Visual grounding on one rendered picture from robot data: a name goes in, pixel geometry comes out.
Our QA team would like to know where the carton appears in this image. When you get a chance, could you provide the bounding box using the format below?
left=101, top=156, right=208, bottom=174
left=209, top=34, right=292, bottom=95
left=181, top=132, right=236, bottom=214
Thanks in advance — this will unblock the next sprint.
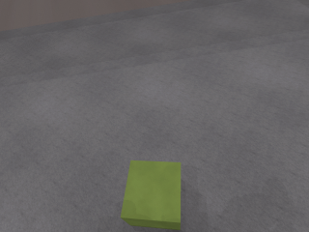
left=121, top=160, right=182, bottom=230

